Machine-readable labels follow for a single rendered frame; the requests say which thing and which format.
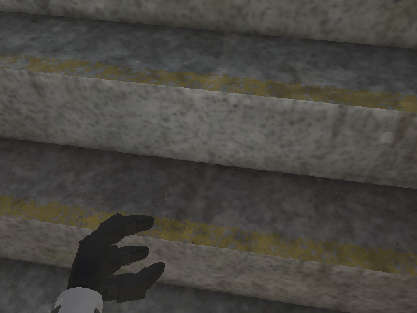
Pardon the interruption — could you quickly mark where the left robot forearm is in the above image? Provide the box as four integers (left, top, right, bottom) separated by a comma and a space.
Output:
51, 287, 103, 313

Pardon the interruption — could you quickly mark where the left robot hand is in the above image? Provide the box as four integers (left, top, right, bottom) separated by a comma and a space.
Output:
67, 213, 165, 303

